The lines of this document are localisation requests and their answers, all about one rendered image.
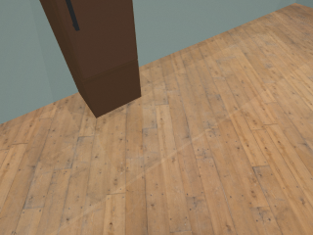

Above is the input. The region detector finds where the cupboard door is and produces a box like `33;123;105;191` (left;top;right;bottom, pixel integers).
55;0;137;78

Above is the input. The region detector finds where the handle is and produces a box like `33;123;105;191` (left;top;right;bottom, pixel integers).
66;0;80;31

